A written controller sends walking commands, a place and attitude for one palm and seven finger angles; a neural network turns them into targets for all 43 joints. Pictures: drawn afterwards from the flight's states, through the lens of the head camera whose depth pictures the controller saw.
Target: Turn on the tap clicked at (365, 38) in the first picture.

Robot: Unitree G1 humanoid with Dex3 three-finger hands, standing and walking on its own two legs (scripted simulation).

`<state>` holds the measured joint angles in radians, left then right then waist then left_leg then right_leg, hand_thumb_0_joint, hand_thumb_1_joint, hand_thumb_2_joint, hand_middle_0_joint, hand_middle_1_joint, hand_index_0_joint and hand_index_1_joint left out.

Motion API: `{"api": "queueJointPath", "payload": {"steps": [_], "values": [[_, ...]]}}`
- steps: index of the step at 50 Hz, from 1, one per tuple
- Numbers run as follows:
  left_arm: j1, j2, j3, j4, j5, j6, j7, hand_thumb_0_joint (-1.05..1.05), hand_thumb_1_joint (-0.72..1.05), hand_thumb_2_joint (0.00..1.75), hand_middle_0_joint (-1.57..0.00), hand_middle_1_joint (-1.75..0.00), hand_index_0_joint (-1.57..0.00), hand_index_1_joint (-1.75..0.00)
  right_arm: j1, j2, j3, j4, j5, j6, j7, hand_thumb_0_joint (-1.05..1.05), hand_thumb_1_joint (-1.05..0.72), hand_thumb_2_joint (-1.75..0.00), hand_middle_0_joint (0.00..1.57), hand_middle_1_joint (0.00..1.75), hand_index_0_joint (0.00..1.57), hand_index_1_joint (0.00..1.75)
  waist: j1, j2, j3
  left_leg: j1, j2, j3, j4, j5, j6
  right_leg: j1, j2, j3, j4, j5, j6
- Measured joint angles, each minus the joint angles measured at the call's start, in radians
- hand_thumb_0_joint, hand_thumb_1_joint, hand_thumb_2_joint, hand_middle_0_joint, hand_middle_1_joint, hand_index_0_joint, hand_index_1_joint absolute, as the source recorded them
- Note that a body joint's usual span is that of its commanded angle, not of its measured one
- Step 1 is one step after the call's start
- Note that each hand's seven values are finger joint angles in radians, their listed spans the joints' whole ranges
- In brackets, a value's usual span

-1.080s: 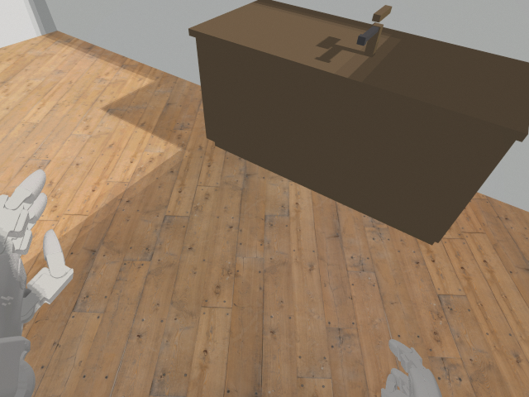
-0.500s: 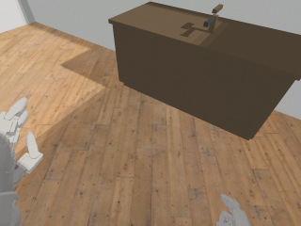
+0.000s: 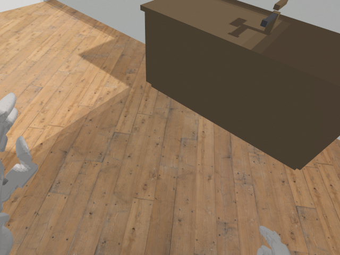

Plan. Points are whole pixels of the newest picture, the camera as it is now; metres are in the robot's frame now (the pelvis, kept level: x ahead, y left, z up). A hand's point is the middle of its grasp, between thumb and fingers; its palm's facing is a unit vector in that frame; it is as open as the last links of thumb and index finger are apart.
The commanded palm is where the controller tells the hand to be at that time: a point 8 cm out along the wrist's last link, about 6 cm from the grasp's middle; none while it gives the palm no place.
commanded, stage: walk to a spot facing it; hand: left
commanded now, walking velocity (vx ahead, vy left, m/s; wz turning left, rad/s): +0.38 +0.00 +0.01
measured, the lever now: (264, 22) +1.14 -0.40 +0.07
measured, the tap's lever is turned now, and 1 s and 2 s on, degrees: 0 0 0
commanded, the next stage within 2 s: none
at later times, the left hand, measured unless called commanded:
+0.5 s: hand (110, 94) +0.39 +0.17 +0.18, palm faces +0.40 -0.80 -0.45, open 7.4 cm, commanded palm +0.31 +0.22 +0.20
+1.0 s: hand (102, 59) +0.50 +0.21 +0.19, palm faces +0.60 -0.70 -0.39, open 7.4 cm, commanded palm +0.44 +0.25 +0.20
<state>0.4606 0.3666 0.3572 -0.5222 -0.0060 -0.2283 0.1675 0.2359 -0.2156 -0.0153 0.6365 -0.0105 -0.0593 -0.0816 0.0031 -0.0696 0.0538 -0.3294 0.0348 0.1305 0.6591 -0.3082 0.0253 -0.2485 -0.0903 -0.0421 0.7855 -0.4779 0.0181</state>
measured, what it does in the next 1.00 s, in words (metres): walks ahead: right foot, then left foot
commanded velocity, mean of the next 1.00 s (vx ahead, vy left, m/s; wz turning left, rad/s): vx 0.32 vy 0.00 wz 0.38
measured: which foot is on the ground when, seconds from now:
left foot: down 0.00-0.44, up 0.46-0.98, down 1.00-1.00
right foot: up 0.00-0.40, down 0.42-0.98, up 1.00-1.00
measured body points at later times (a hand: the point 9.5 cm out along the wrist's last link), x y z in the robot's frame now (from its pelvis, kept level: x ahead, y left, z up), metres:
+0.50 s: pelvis +0.17 -0.07 -0.01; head +0.20 -0.08 +0.44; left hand +0.36 +0.21 +0.20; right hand +0.33 -0.29 -0.12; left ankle +0.06 +0.08 -0.65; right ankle +0.23 -0.13 -0.72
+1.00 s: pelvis +0.34 -0.06 +0.00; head +0.37 -0.05 +0.44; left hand +0.46 +0.24 +0.21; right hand +0.55 -0.26 -0.09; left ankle +0.40 +0.06 -0.72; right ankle +0.24 -0.14 -0.71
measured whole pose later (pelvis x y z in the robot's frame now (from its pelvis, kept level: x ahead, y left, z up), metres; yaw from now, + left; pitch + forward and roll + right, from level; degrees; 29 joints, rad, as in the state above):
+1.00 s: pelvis +0.34 -0.06 +0.00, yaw +12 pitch +0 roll +3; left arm 0.45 0.35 0.34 -0.60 -0.01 -0.20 0.19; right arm 0.22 -0.21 -0.02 0.56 -0.02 -0.04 -0.07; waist 0.04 -0.07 0.07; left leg -0.40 0.03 0.25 0.59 -0.19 0.04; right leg -0.14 -0.19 -0.35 0.81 -0.54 -0.01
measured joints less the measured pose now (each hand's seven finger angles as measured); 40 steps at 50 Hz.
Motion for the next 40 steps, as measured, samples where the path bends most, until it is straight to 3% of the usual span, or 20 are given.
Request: {"api": "queueJointPath", "payload": {"steps": [2, 4, 7, 12, 18, 20, 21, 22, 24, 26, 29, 32, 35, 40], "values": [[-0.005, 0.011, 0.017, -0.006, -0.001, -0.001, 0.008, 0.02, 0.89, 0.9, -0.21, -0.31, -0.21, -0.3, -0.036, 0.025, -0.001, -0.003, 0.0, -0.01, 0.004, 0.01, -0.9, -0.89, 0.2, 0.3, 0.2, 0.3, 0.001, 0.007, 0.015, 0.019, 0.008, 0.011, 0.015, -0.027, 0.008, -0.086, 0.028, 0.019, 0.231, -0.045, -0.006], [-0.015, 0.021, 0.021, -0.015, -0.003, 0.008, 0.005, 0.02, 0.89, 0.9, -0.21, -0.31, -0.21, -0.3, -0.053, 0.054, 0.009, -0.002, 0.002, -0.023, 0.016, 0.01, -0.91, -0.89, 0.2, 0.3, 0.2, 0.3, -0.007, 0.024, 0.01, 0.045, 0.018, 0.002, -0.016, -0.029, 0.007, -0.172, 0.044, -0.001, 0.401, -0.039, -0.003], [-0.019, 0.02, 0.01, -0.046, -0.004, 0.011, -0.005, 0.02, 0.89, 0.9, -0.2, -0.31, -0.21, -0.3, -0.056, 0.089, 0.029, -0.008, 0.01, -0.038, 0.035, 0.01, -0.9, -0.89, 0.2, 0.3, 0.2, 0.3, -0.005, 0.044, -0.007, 0.096, 0.032, -0.002, -0.098, -0.011, -0.002, -0.282, 0.035, -0.034, 0.475, 0.034, 0.009], [0.022, 0.014, 0.008, -0.054, -0.004, 0.004, -0.029, 0.02, 0.89, 0.9, -0.2, -0.31, -0.21, -0.3, -0.032, 0.117, 0.05, -0.026, 0.007, -0.041, 0.042, 0.01, -0.9, -0.89, 0.2, 0.3, 0.21, 0.3, 0.0, 0.07, -0.031, 0.189, 0.043, 0.006, -0.212, -0.002, -0.023, -0.365, 0.0, -0.076, 0.302, 0.167, 0.025], [0.017, 0.021, 0.019, 0.05, -0.004, 0.039, -0.043, 0.01, 0.89, 0.9, -0.21, -0.31, -0.21, -0.3, 0.01, 0.099, 0.044, -0.009, -0.001, -0.04, 0.021, 0.01, -0.9, -0.89, 0.2, 0.3, 0.21, 0.3, 0.006, 0.093, -0.035, 0.271, 0.059, -0.006, -0.231, -0.061, -0.067, -0.282, 0.005, -0.127, -0.013, 0.221, 0.016], [0.002, 0.025, 0.019, 0.058, -0.003, 0.053, -0.042, 0.01, 0.89, 0.9, -0.21, -0.31, -0.21, -0.3, 0.022, 0.082, 0.038, -0.005, 0.002, -0.041, 0.018, 0.01, -0.9, -0.89, 0.2, 0.3, 0.21, 0.3, 0.007, 0.102, -0.026, 0.267, 0.078, -0.024, -0.152, -0.124, -0.079, -0.199, 0.028, -0.156, -0.137, 0.248, 0.009], [-0.011, 0.032, 0.018, 0.051, 0.001, 0.059, -0.041, 0.02, 0.89, 0.9, -0.21, -0.31, -0.21, -0.3, 0.025, 0.073, 0.033, -0.002, 0.005, -0.04, 0.018, 0.01, -0.9, -0.89, 0.2, 0.3, 0.21, 0.3, 0.006, 0.099, -0.021, 0.244, 0.086, -0.031, -0.068, -0.166, -0.071, -0.161, 0.035, -0.167, -0.18, 0.276, -0.015], [-0.037, 0.023, 0.009, 0.048, 0.007, 0.062, -0.04, 0.02, 0.89, 0.9, -0.21, -0.31, -0.21, -0.3, 0.011, 0.059, 0.025, 0.01, 0.009, -0.033, 0.018, 0.01, -0.9, -0.89, 0.2, 0.3, 0.21, 0.3, 0.006, 0.109, -0.006, 0.192, 0.1, -0.047, 0.067, -0.178, -0.046, -0.164, 0.039, -0.181, -0.143, 0.268, -0.057], [-0.081, -0.005, -0.016, 0.037, 0.01, 0.061, -0.041, 0.02, 0.89, 0.9, -0.21, -0.31, -0.21, -0.3, -0.032, 0.026, 0.01, 0.042, 0.007, -0.013, 0.019, 0.01, -0.9, -0.89, 0.2, 0.3, 0.21, 0.3, 0.003, 0.112, 0.029, 0.06, 0.064, -0.112, 0.383, -0.185, -0.021, -0.164, 0.032, -0.199, -0.07, 0.199, -0.104], [-0.082, -0.018, -0.028, 0.015, 0.009, 0.047, -0.045, 0.02, 0.89, 0.9, -0.21, -0.31, -0.21, -0.3, -0.061, 0.0, -0.003, 0.055, 0.004, -0.002, 0.025, 0.01, -0.9, -0.89, 0.2, 0.3, 0.2, 0.3, -0.002, 0.101, 0.048, -0.055, 0.028, -0.125, 0.599, -0.14, -0.021, -0.137, 0.026, -0.202, -0.07, 0.164, -0.115], [-0.017, 0.01, -0.001, -0.034, 0.009, 0.015, -0.049, 0.02, 0.89, 0.9, -0.21, -0.31, -0.22, -0.3, -0.081, -0.021, -0.019, 0.036, 0.004, 0.022, 0.027, 0.01, -0.91, -0.89, 0.2, 0.3, 0.2, 0.3, -0.025, 0.089, 0.049, -0.196, 0.029, -0.109, 0.723, -0.056, -0.04, -0.086, 0.028, -0.215, -0.125, 0.163, -0.114], [0.039, 0.053, 0.041, -0.056, -0.001, -0.008, -0.045, 0.02, 0.89, 0.9, -0.21, -0.31, -0.22, -0.3, -0.074, -0.03, -0.035, 0.008, 0.005, 0.035, 0.025, 0.01, -0.91, -0.89, 0.2, 0.3, 0.2, 0.3, -0.039, 0.08, 0.036, -0.286, 0.049, -0.088, 0.683, 0.006, -0.057, -0.028, 0.028, -0.234, -0.198, 0.164, -0.116], [0.064, 0.072, 0.071, -0.043, -0.01, -0.018, -0.036, 0.01, 0.89, 0.9, -0.21, -0.31, -0.22, -0.3, -0.054, -0.036, -0.045, -0.015, 0.005, 0.042, 0.025, 0.01, -0.91, -0.89, 0.2, 0.3, 0.2, 0.3, -0.036, 0.071, 0.02, -0.315, 0.071, -0.056, 0.529, 0.051, -0.062, 0.027, 0.02, -0.25, -0.253, 0.159, -0.11], [0.058, 0.037, 0.054, 0.008, -0.012, -0.002, -0.018, 0.01, 0.89, 0.9, -0.21, -0.31, -0.22, -0.3, -0.013, -0.04, -0.043, -0.037, 0.006, 0.041, 0.026, 0.01, -0.91, -0.9, 0.19, 0.3, 0.2, 0.3, -0.017, 0.064, 0.006, -0.278, 0.081, 0.013, 0.265, 0.08, -0.054, 0.112, -0.002, -0.286, -0.285, 0.114, -0.089]]}}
